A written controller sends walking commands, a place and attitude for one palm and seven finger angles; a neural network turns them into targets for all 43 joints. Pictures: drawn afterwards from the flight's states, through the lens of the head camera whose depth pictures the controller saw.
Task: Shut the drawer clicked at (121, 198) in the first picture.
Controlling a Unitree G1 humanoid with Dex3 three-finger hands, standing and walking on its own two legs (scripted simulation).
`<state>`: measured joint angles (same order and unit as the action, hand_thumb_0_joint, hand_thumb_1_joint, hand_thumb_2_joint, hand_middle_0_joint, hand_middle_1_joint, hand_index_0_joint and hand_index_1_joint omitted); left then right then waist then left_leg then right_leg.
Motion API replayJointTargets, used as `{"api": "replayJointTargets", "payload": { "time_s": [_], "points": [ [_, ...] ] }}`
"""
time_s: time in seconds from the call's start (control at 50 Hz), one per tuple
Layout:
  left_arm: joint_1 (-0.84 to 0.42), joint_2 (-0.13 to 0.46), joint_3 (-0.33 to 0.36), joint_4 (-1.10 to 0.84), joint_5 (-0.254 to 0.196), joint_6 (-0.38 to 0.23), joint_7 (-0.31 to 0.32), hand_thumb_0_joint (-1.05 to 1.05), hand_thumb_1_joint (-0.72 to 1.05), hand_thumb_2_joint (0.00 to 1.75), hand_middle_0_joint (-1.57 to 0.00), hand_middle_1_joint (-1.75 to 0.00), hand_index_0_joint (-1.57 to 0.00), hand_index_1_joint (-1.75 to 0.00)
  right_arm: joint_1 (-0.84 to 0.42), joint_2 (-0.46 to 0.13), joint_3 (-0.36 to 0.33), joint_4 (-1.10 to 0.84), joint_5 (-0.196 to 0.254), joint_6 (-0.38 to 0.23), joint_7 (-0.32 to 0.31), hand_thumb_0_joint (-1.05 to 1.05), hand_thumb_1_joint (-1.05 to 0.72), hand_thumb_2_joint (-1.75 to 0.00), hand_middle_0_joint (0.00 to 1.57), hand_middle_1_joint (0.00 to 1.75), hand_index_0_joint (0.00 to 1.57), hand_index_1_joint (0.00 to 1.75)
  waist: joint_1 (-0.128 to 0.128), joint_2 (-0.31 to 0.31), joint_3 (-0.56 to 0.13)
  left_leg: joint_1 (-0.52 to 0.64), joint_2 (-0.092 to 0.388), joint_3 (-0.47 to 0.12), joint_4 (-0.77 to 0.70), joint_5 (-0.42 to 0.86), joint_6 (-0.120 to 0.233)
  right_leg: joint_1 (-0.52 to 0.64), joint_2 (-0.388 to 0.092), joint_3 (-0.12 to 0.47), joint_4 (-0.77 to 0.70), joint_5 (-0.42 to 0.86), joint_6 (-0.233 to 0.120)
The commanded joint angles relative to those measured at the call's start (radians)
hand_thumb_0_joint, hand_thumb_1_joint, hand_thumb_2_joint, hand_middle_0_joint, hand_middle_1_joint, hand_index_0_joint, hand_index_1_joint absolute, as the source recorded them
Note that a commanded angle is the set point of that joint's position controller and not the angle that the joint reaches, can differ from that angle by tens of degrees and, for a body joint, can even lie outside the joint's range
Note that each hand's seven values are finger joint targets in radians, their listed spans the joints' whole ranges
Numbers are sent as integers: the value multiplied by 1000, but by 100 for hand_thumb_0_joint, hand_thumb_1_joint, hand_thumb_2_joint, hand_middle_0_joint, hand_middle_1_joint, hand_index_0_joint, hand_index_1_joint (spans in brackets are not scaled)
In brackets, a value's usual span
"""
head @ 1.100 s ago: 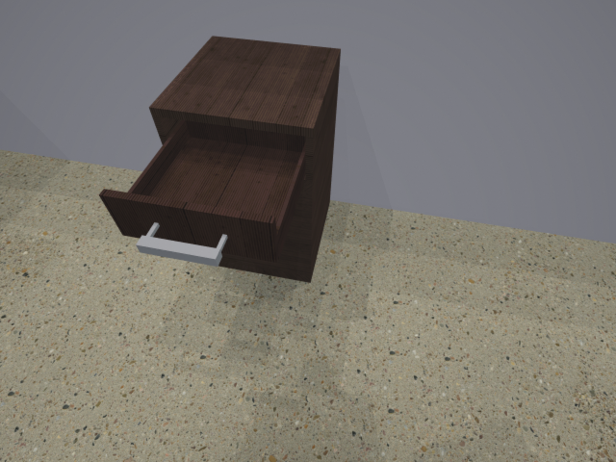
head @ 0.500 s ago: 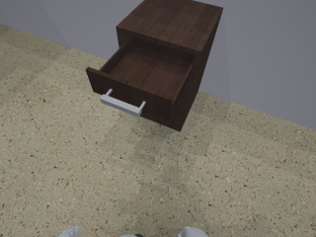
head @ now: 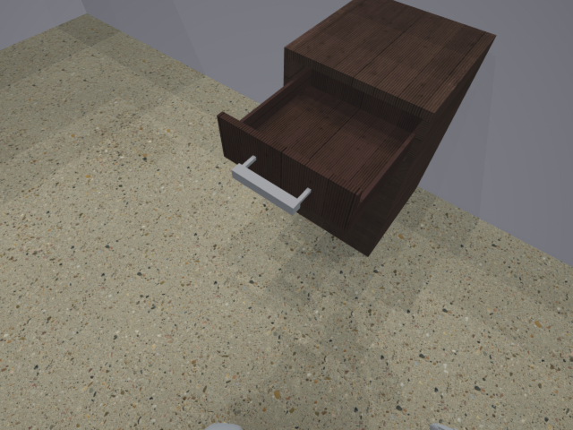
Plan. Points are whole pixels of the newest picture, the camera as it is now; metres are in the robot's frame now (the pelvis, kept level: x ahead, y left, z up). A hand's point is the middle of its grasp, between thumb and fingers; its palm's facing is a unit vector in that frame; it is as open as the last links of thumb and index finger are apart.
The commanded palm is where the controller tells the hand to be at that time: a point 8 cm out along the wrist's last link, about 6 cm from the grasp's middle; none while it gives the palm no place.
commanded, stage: stand and wait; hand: left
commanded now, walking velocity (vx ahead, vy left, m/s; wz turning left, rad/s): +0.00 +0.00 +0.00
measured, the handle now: (271, 182) +0.62 +0.09 -0.15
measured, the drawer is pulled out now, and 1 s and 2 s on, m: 0.30 0.30 0.30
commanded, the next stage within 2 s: look at it before walking up in 0.56 s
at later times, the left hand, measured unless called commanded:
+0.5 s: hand out of the picture +0.06 +0.16 -0.16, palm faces +0.04 -0.98 -0.22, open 7.3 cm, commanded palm none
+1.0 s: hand out of the picture +0.03 +0.17 -0.16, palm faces +0.05 -0.98 -0.19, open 7.3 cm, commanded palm none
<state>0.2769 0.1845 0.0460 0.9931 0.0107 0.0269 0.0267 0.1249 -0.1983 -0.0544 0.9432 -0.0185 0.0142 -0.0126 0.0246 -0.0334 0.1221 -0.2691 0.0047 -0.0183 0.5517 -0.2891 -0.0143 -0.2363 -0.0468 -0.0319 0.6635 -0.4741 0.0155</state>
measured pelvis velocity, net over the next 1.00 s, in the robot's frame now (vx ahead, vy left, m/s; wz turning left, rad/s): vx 0.02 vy -0.01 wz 0.00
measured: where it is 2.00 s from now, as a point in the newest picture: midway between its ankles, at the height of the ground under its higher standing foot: outside the picture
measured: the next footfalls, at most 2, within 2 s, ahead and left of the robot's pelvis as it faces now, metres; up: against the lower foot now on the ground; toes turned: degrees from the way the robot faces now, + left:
none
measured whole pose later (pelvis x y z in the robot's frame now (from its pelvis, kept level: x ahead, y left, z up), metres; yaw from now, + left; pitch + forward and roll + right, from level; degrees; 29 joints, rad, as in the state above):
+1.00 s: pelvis +0.02 -0.01 +0.02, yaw +0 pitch -1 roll +0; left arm 0.25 0.15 0.03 1.14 0.00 0.00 0.03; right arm 0.30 -0.11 -0.01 1.14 -0.01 0.00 -0.05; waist 0.00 0.00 0.06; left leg -0.11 0.04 0.00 0.39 -0.26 -0.04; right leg -0.09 0.00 -0.05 0.38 -0.27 -0.02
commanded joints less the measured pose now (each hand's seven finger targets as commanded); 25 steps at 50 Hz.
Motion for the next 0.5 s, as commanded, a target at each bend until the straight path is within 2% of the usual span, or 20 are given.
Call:
{"api": "replayJointTargets", "payload": {
  "time_s": [0.0, 0.02, 0.04, 0.06, 0.08, 0.1, 0.12, 0.14, 0.16, 0.2, 0.22, 0.26, 0.28, 0.32, 0.44, 0.48],
  "points": [
    [-6, 58, 12, -53, 0, -19, 8, 0, 90, 90, -20, -30, -20, -30, 141, -127, -10, 7, -13, -15, -35, 0, -90, -90, 20, 30, 20, 30, -56, 290, -132, 224, 262, -223, -149, 772, 196, -149, -10, 22, 128, -82, 1],
    [-11, 77, 17, -43, -5, -17, 4, 0, 90, 90, -20, -30, -20, -30, 132, -114, -4, 13, -8, -13, -37, 0, -90, -90, 20, 30, 20, 30, -51, 290, -135, 219, 241, -175, -135, 819, 177, -118, -10, 23, 101, -47, 1],
    [8, 76, 18, -35, -7, -16, 0, 0, 90, 90, -20, -30, -20, -30, 103, -117, -3, 6, -4, -10, -38, 0, -90, -90, 20, 30, 20, 30, -37, 267, -151, 207, 219, -129, -122, 770, 159, -70, -7, 9, 24, -5, 0],
    [38, 74, 17, -18, -5, -19, -3, 0, 90, 90, -20, -30, -20, -30, 77, -116, -4, 4, 1, -7, -39, 0, -90, -90, 20, 30, 20, 30, -16, 227, -163, 180, 179, -94, -91, 662, 129, 1, 3, -7, -99, 94, 1],
    [83, 86, 19, 4, 4, -29, -5, 0, 90, 90, -20, -30, -20, -30, 58, -114, -5, 1, 10, -6, -39, 0, -90, -90, 20, 30, 20, 30, 5, 109, -171, 177, 121, -62, -28, 533, 84, 46, 9, 7, -245, 279, -3],
    [96, 128, 21, 20, 9, -36, -1, 0, 90, 90, -20, -30, -20, -30, 57, -81, -3, -6, 21, -1, -32, 0, -90, -90, 20, 30, 20, 30, -2, -29, -158, 80, 56, -27, 0, 246, 39, 98, -70, 136, -313, 446, -25],
    [75, 152, 19, 29, 8, -39, -1, 0, 90, 90, -20, -30, -20, -30, 61, -52, 2, -11, 21, 2, -24, 0, -90, -90, 20, 30, 20, 30, -15, -128, -121, 45, 10, 9, 2, 48, 13, 84, -164, 202, -345, 519, -73],
    [21, 166, 12, 25, 5, -41, -5, 0, 90, 90, -20, -30, -20, -30, 85, -55, -2, 13, 20, 6, -17, 0, -90, -90, 20, 30, 20, 30, -36, -128, -89, 96, -1, 19, 2, -36, 2, 1, -195, 210, -369, 390, -112],
    [-14, 138, 13, 21, 6, -43, -1, 0, 90, 90, -20, -30, -20, -30, 79, -37, -9, 29, 10, 10, -16, 0, -90, -90, 20, 30, 20, 30, -37, -187, -39, 102, 9, 8, 10, -21, 6, -48, -155, 207, -380, 355, -118],
    [-20, 113, 7, 35, 5, -46, 5, 0, 90, 90, -20, -30, -20, -30, 116, -24, 1, 62, 8, 2, -17, 0, -90, -90, 20, 30, 20, 30, -49, -113, -31, 113, 33, 3, -57, 120, 14, -13, -118, 144, -335, 472, -98],
    [-18, 102, 6, 39, 2, -46, 6, 0, 90, 90, -20, -30, -20, -30, 129, -21, 6, 77, 9, -5, -17, 0, -90, -90, 20, 30, 20, 30, -50, -66, -55, 136, 48, -4, -95, 199, 16, 8, -95, 122, -312, 499, -81],
    [-2, 86, 6, 50, -3, -47, 8, 0, 90, 90, -20, -30, -20, -30, 137, -32, 10, 98, 7, -15, -24, 0, -90, -90, 20, 30, 20, 30, -37, -7, -92, 158, 79, -16, -118, 305, 20, 57, -62, 82, -291, 535, -56],
    [6, 91, 10, 57, -1, -49, 11, 0, 90, 90, -20, -30, -20, -30, 146, -33, 10, 106, 8, -18, -26, 0, -90, -90, 20, 30, 20, 30, -34, 25, -110, 168, 84, -9, -113, 349, 17, 82, -58, 77, -280, 576, -55],
    [8, 93, 13, 68, -3, -47, 12, 0, 90, 90, -20, -30, -20, -30, 157, -32, 14, 119, 8, -21, -30, 0, -90, -90, 20, 30, 20, 30, -31, 36, -132, 164, 85, 0, -119, 377, 11, 131, -60, 66, -277, 632, -56],
    [-2, 86, 12, 88, -6, -40, 13, 0, 90, 90, -20, -30, -20, -30, 188, -28, 22, 149, 6, -19, -39, 0, -90, -90, 20, 30, 20, 30, -25, 49, -92, 150, 89, 7, -153, 380, 8, 149, -53, 52, -294, 631, -59],
    [-2, 88, 14, 89, -6, -39, 13, 0, 90, 90, -20, -30, -20, -30, 204, -24, 24, 155, 6, -18, -41, 0, -90, -90, 20, 30, 20, 30, -23, 21, -96, 154, 91, 6, -158, 377, 10, 154, -50, 38, -299, 620, -58]
  ]
}}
